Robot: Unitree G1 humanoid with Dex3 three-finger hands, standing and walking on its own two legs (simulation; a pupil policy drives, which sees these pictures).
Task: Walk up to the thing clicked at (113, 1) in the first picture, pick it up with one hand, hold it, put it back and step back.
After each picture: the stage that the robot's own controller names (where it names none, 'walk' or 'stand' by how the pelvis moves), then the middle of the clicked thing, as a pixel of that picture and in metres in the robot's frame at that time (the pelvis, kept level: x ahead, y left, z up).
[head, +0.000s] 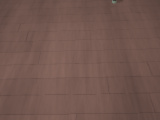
stand; out of the picture +2.23 -0.39 -0.72
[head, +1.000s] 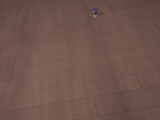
walk; (95, 12) +2.10 +0.04 -0.69
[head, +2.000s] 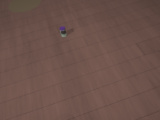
walk; (63, 31) +1.44 +0.39 -0.71
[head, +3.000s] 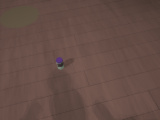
walk; (60, 63) +0.94 +0.35 -0.71
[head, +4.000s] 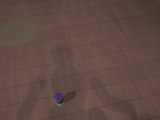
walk; (59, 99) +0.56 +0.27 -0.70
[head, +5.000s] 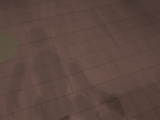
stand; out of the picture +0.31 +0.23 -0.70
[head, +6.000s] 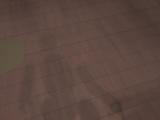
stand; out of the picture +0.27 +0.25 -0.72
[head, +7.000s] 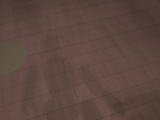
stand; out of the picture +0.29 +0.24 -0.73
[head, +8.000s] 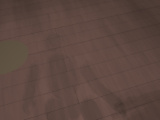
stand; out of the picture +0.28 +0.25 -0.73
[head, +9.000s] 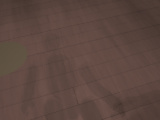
stand; out of the picture +0.27 +0.25 -0.73
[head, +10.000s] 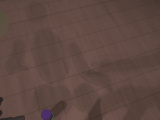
go down; (47, 115) +0.30 +0.24 -0.65
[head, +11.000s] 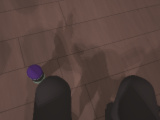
go down; (36, 74) +0.37 +0.24 -0.31
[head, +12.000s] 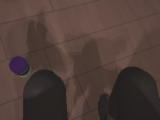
close in; (21, 67) +0.37 +0.25 -0.27
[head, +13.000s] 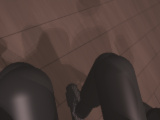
close; out of the picture +0.37 +0.26 -0.22
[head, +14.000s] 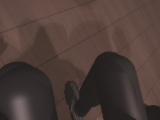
close; out of the picture +0.37 +0.26 -0.22
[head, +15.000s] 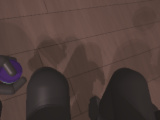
lift; (6, 76) +0.30 +0.26 -0.14
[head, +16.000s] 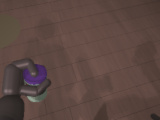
lift; (36, 83) +0.31 +0.18 +0.02
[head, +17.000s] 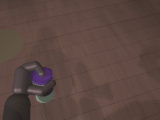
hold; (43, 85) +0.32 +0.17 +0.00
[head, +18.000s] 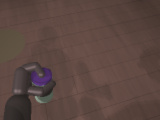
hold; (43, 85) +0.32 +0.18 +0.00
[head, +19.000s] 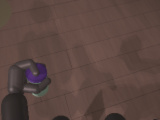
crouch; (38, 80) +0.34 +0.18 -0.06
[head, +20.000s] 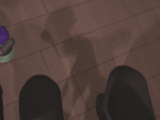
lower; (0, 45) +0.44 +0.26 -0.10
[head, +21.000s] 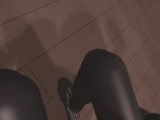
lower; out of the picture +0.41 +0.27 -0.22
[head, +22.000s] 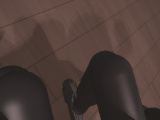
lower; out of the picture +0.39 +0.27 -0.22
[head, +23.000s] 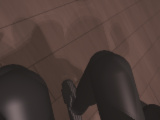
lower; out of the picture +0.39 +0.26 -0.22
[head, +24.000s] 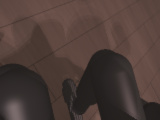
lower; out of the picture +0.39 +0.26 -0.22
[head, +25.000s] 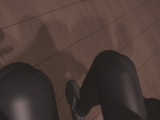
open; out of the picture +0.38 +0.25 -0.22
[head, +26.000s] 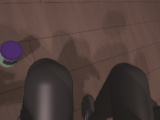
stand; (9, 54) +0.38 +0.23 -0.22
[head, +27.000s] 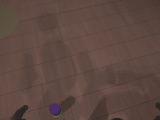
stand; (55, 110) +0.35 +0.21 -0.59
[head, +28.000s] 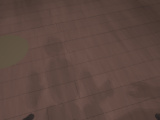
stand; out of the picture +0.33 +0.21 -0.67
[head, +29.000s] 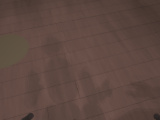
stand; out of the picture +0.33 +0.20 -0.67
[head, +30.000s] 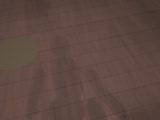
stand; out of the picture +0.34 +0.20 -0.72
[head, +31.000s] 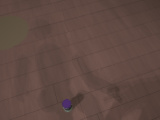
walk; (67, 105) +0.41 +0.18 -0.70
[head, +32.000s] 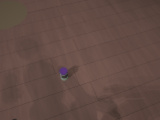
walk; (64, 74) +0.69 +0.18 -0.69
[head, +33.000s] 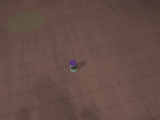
stand; (73, 66) +0.95 +0.22 -0.71
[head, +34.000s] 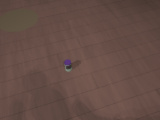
stand; (68, 65) +0.93 +0.22 -0.73
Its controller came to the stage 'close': yes
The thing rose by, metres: 0.72
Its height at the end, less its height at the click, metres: +0.00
